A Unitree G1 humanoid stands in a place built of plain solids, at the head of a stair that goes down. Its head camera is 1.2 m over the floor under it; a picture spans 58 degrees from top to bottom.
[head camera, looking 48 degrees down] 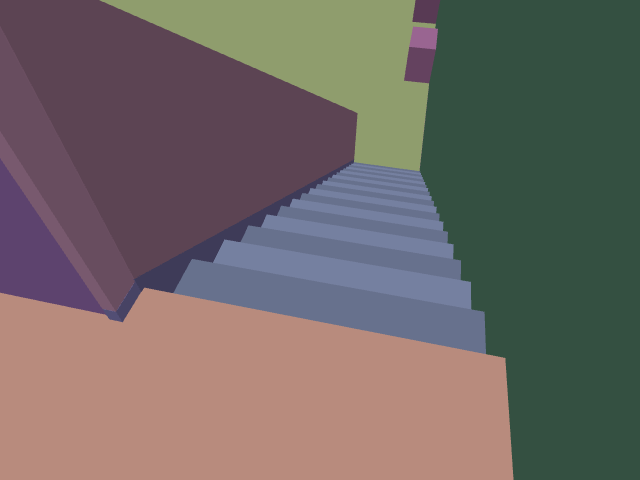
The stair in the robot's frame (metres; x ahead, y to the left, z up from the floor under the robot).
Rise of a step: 0.19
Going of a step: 0.29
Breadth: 1.19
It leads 13 degrees to the right of straight ahead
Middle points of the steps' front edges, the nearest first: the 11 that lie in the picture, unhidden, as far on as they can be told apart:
0.74 0.02 0.00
1.02 -0.04 -0.19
1.30 -0.11 -0.38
1.58 -0.17 -0.57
1.86 -0.23 -0.76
2.15 -0.30 -0.95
2.43 -0.36 -1.14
2.71 -0.42 -1.34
2.99 -0.49 -1.53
3.28 -0.55 -1.72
3.56 -0.61 -1.91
